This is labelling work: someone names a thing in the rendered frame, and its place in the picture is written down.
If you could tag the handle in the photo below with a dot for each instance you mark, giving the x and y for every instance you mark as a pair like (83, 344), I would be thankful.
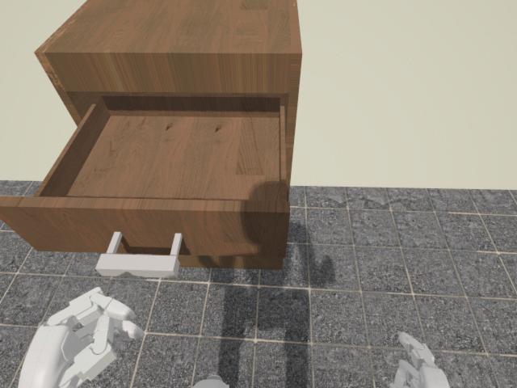
(164, 266)

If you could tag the right robot hand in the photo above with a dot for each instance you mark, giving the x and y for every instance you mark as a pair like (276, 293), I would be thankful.
(429, 375)

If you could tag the drawer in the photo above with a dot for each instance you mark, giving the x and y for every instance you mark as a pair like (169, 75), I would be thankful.
(209, 167)

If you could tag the cabinet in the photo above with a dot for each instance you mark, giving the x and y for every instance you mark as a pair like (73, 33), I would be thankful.
(180, 47)

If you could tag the left robot hand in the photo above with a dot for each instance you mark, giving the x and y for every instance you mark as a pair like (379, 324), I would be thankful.
(55, 345)

